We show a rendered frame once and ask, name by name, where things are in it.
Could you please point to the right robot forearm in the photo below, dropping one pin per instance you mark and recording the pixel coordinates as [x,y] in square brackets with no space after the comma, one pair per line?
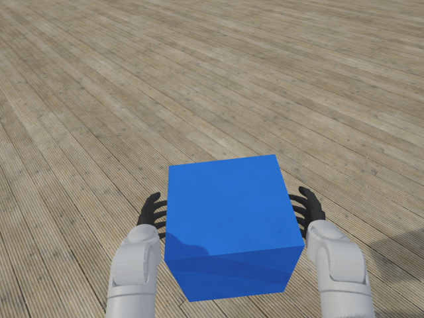
[342,275]

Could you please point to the robot left hand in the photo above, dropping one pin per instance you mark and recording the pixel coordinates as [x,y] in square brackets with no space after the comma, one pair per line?
[148,216]

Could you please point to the robot right hand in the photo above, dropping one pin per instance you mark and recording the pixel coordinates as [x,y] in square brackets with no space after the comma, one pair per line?
[313,209]

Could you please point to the left robot forearm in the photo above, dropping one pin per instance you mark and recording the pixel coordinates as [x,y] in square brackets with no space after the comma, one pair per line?
[133,275]

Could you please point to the carton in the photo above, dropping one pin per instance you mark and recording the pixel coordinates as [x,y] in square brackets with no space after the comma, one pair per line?
[230,228]

